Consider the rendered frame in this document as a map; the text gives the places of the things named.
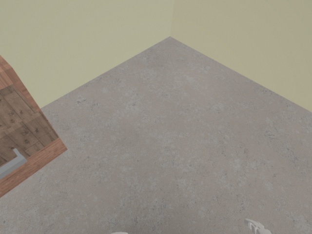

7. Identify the cabinet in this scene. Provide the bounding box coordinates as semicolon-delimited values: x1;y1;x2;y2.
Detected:
0;55;68;198

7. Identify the drawer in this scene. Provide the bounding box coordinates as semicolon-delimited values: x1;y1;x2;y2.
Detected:
0;84;58;167

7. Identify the right robot hand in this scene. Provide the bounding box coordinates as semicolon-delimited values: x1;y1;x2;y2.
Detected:
244;219;271;234

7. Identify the handle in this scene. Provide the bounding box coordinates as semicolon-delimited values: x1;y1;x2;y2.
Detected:
0;148;27;179

